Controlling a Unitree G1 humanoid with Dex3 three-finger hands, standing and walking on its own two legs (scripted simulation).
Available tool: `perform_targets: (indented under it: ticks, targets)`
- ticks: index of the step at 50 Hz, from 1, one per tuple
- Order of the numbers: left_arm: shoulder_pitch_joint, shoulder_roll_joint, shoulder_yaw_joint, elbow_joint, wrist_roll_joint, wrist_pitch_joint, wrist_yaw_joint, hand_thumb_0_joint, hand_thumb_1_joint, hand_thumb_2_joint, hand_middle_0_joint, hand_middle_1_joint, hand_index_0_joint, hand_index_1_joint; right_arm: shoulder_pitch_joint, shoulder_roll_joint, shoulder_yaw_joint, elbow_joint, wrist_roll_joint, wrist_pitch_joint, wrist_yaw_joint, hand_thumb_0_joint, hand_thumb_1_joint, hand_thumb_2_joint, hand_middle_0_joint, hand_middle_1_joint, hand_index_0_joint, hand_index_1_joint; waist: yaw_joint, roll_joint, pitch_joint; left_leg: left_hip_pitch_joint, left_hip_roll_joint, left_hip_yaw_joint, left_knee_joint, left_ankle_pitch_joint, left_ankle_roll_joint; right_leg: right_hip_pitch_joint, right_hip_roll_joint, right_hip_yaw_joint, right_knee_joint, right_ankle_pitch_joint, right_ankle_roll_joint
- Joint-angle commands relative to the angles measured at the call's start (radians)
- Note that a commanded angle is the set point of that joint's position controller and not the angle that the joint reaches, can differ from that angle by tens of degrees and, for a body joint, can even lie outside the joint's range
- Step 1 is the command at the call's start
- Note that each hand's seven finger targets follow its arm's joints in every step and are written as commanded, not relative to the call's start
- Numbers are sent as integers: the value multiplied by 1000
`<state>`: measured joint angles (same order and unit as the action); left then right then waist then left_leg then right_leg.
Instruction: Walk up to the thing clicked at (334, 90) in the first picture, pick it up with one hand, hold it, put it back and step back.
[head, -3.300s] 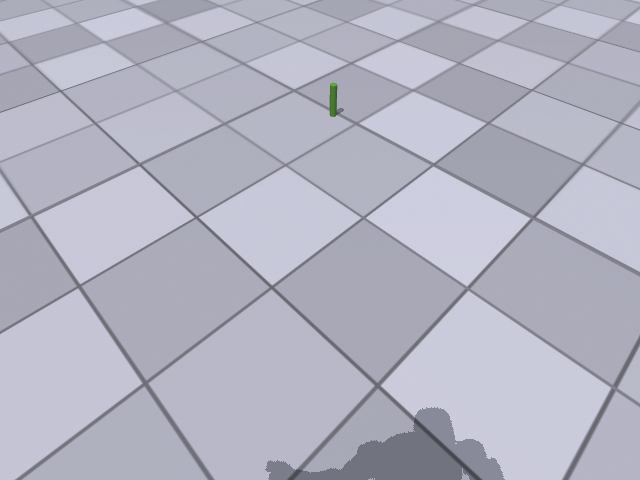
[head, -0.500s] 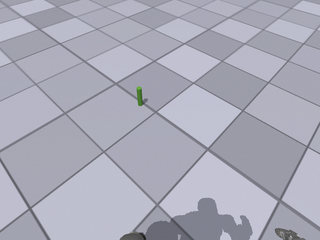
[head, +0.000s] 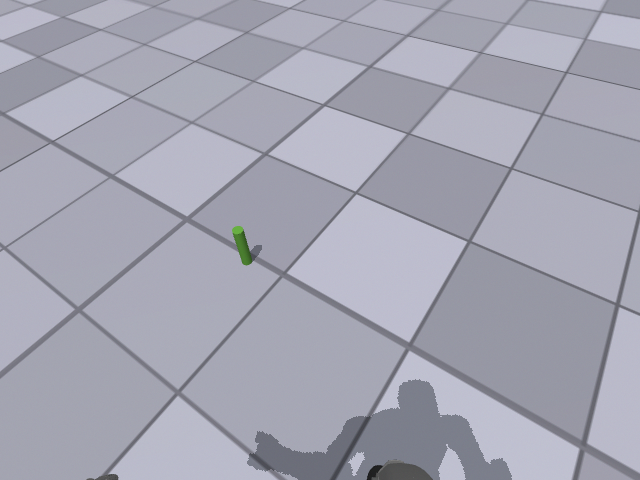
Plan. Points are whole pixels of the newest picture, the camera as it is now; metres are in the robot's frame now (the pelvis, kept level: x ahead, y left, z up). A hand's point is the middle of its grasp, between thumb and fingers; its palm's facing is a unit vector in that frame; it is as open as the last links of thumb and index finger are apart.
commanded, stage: walk up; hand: left
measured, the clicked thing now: (242, 246) +1.02 +0.28 -0.66
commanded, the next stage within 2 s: none
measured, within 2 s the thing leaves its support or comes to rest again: neither
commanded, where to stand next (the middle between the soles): +0.67 +0.07 m, yaw +1 degrees
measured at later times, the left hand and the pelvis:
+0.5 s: hand (108, 454) +0.21 +0.31 -0.14, palm faces +0.03 -0.92 -0.38, open 7.4 cm; pelvis +0.19 +0.02 +0.00, yaw +3 degrees
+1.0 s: hand (155, 299) +0.45 +0.29 -0.12, palm faces -0.04 -0.90 -0.42, open 7.4 cm; pelvis +0.37 +0.02 -0.01, yaw +1 degrees
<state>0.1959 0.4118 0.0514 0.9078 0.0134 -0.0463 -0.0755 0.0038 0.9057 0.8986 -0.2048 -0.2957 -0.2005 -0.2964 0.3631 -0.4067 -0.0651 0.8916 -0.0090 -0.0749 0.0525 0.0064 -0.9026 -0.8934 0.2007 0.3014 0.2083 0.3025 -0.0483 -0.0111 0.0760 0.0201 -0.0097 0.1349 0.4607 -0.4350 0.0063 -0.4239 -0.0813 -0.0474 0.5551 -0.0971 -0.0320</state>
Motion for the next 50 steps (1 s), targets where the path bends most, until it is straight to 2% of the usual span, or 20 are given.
perform_targets:
  ticks: [1,2,3,5,8,16,21,24,25,26,27,28,30,32,39,44,47,48,49,50]
  targets:
    - [209,284,102,-25,5,-56,37,0,900,900,-200,-300,-200,-300,10,-156,-36,-125,9,-25,-19,0,-900,-900,200,300,200,300,147,-207,-218,-377,87,-22,483,380,84,564,-110,196,-121,-168,-86]
    - [248,347,113,-40,0,-59,44,0,900,900,-200,-300,-200,-300,59,-143,-24,-125,14,-21,-19,0,-900,-900,200,300,200,300,152,-296,-244,-619,-33,-52,664,-67,45,720,-350,603,-209,-170,-201]
    - [215,351,113,-37,-22,-52,48,0,900,900,-200,-300,-200,-300,16,-243,-43,-99,8,-11,-32,0,-900,-900,200,300,200,300,161,-202,-213,-668,20,-131,744,-112,48,670,-403,706,-227,-166,-274]
    - [155,292,93,-64,-33,-50,57,0,900,900,-200,-300,-200,-300,-44,-233,-45,-81,14,-12,-33,0,-900,-900,200,300,200,300,136,-86,-114,-622,54,-222,780,-16,43,467,-327,490,-259,-24,-246]
    - [64,236,69,-78,-26,-58,59,0,900,900,-200,-300,-200,-300,7,-192,-39,-58,15,6,-15,0,-900,-900,200,300,200,300,58,-119,-41,-513,76,-205,642,107,35,256,-175,203,-274,47,-158]
    - [35,272,83,-124,-1,-69,43,0,900,900,-200,-300,-200,-300,-100,-194,-62,-73,-13,25,25,0,-900,-900,200,300,200,300,62,-139,41,-528,125,-142,307,255,-28,139,-180,124,-388,-378,-174]
    - [88,282,83,-107,-4,-65,37,0,900,900,-200,-300,-200,-300,-163,-179,-59,-80,-17,1,32,0,-900,-900,200,300,200,300,85,-110,-7,-396,119,-109,124,295,4,197,-187,110,-288,-286,-159]
    - [78,243,61,-114,2,-52,40,0,900,900,-200,-300,-200,-300,13,-230,-82,-19,-23,-15,11,0,-900,-900,200,300,200,300,-19,36,-114,-81,64,-80,68,198,30,92,-132,47,18,-120,-116]
    - [119,184,41,-119,-1,-48,43,0,900,900,-200,-300,-200,-300,125,-290,-101,8,-32,-23,-5,0,-900,-900,200,300,200,300,-73,234,-174,58,137,-221,-32,13,68,-5,-48,-24,329,-95,-77]
    - [179,93,15,-123,-12,-42,39,0,900,900,-200,-300,-200,-300,109,-360,-112,-22,-32,-28,-18,0,-900,-900,200,300,200,300,-34,426,-150,139,347,-631,-141,-107,132,-264,97,-10,559,-437,-13]
    - [178,201,40,-97,-9,-31,56,0,900,900,-200,-300,-200,-300,64,-374,-110,-52,-2,-28,-18,0,-900,-900,200,300,200,300,-29,260,-132,69,440,-801,-233,-125,202,-278,99,58,616,-449,-21]
    - [134,252,47,-85,-4,-28,65,0,900,900,-200,-300,-200,-300,34,-356,-107,-51,11,-22,-15,0,-900,-900,200,300,200,300,-21,205,-73,-11,448,-765,-222,-90,245,-280,44,108,645,-424,-30]
    - [135,245,46,-63,-18,-30,56,0,900,900,-200,-300,-200,-300,-39,-278,-73,-70,6,-24,-25,0,-900,-900,200,300,200,300,18,126,-19,-111,329,-464,-195,195,177,-204,10,169,579,-287,-17]
    - [181,222,43,-38,-25,-22,45,0,900,900,-200,-300,-200,-300,-38,-247,-60,-71,13,-35,-27,0,-900,-900,200,300,200,300,41,149,-33,-121,268,-307,-172,390,133,-142,3,140,513,-223,-3]
    - [50,184,42,-78,-6,-16,18,0,900,900,-200,-300,-200,-300,-37,-269,-71,-97,1,-33,-27,0,-900,-900,200,300,200,300,14,154,19,-169,281,-205,-210,332,232,-114,-40,51,247,-141,39]
    - [47,164,48,-73,-5,-31,15,0,900,900,-200,-300,-200,-300,-65,-266,-68,-118,3,-20,-23,0,-900,-900,200,300,200,300,37,150,-7,-229,263,-166,-98,428,198,85,3,-9,74,-69,11]
    - [219,218,77,-17,-2,-50,36,0,900,900,-200,-300,-200,-300,-52,-202,-45,-137,10,-10,-23,0,-900,-900,200,300,200,300,126,-50,-127,-313,168,-96,248,411,131,402,54,-11,-55,-72,-18]
    - [293,288,104,-15,6,-59,49,0,900,900,-200,-300,-200,-300,-2,-146,-24,-147,12,-12,-23,0,-900,-900,200,300,200,300,153,-242,-189,-439,85,-36,509,256,89,521,-99,217,-147,-212,-62]
    - [274,337,105,-47,-1,-65,58,0,900,900,-200,-300,-200,-300,42,-115,-9,-143,11,-2,-21,0,-900,-900,200,300,200,300,124,-299,-162,-610,-13,-95,639,-83,44,547,-316,602,-259,-284,-128]
    - [228,358,104,-51,-15,-58,56,0,900,900,-200,-300,-200,-300,-3,-228,-39,-124,3,12,-35,0,-900,-900,200,300,200,300,131,-213,-114,-649,23,-144,711,-110,45,474,-374,714,-297,-348,-225]
